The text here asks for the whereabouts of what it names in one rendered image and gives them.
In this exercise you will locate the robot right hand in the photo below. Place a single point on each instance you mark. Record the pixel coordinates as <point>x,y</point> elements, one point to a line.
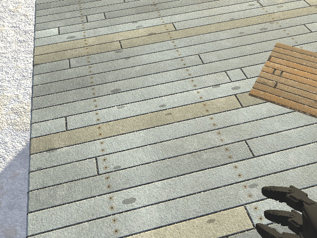
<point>303,225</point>

